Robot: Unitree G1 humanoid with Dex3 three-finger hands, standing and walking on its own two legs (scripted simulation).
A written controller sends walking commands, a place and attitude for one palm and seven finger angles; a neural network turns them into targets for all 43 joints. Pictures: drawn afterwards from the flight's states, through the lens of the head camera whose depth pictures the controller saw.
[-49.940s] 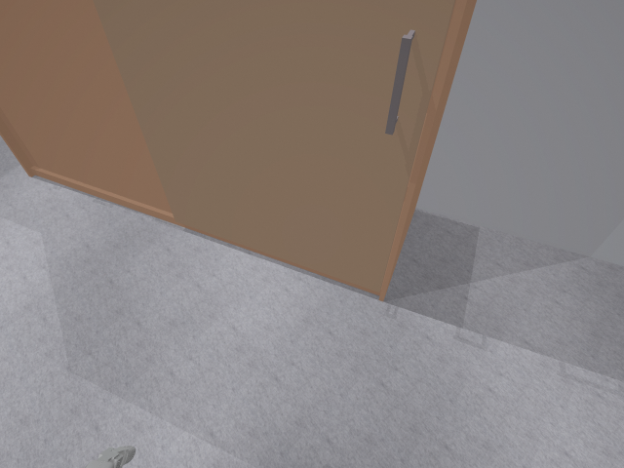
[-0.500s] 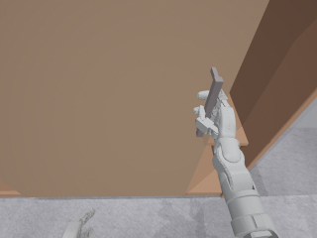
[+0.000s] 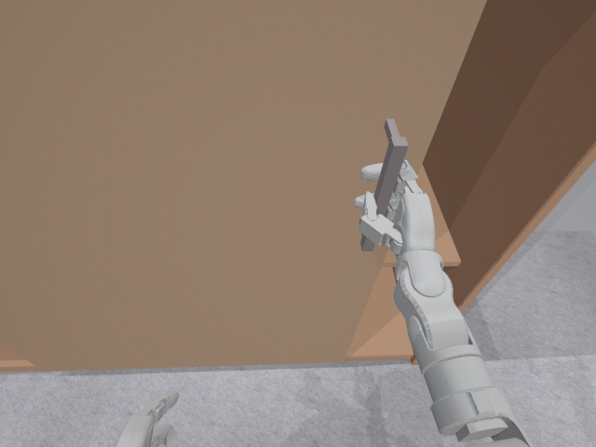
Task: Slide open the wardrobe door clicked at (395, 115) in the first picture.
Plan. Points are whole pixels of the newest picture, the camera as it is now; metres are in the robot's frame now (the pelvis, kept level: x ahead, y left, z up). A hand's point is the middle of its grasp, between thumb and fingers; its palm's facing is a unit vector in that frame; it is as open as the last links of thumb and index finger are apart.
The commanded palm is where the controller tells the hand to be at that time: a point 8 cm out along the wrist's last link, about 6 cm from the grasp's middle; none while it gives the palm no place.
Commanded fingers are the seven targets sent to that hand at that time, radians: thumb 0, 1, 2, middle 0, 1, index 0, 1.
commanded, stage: step sideways, sliding the door along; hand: right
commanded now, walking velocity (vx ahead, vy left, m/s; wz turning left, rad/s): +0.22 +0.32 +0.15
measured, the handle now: (377, 192) +0.44 -0.08 +0.11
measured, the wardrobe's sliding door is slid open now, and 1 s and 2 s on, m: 0.24 0.24 0.39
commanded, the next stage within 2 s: none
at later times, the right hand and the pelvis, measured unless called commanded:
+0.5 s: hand (359, 217) +0.39 -0.05 +0.11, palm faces +0.10 +0.99 -0.08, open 5.7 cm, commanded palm +0.36 -0.03 +0.12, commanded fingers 0.00 -0.90 -0.90 0.45 1.40 0.45 1.40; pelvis +0.00 +0.07 +0.02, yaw -2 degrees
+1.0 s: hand (350, 210) +0.40 -0.04 +0.11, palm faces +0.42 +0.90 -0.10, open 6.1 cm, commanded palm +0.35 +0.00 +0.12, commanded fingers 0.00 -0.90 -0.90 0.45 1.40 0.45 1.40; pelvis +0.04 +0.20 +0.00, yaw -1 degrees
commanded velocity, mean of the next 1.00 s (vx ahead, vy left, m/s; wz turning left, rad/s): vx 0.03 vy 0.24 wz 0.13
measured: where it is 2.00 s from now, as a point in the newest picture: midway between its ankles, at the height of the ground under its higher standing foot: outside the picture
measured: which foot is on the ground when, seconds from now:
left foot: down 0.00-0.54, up 0.56-0.96, down 0.98-1.00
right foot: down 0.00-0.98, up 1.00-1.00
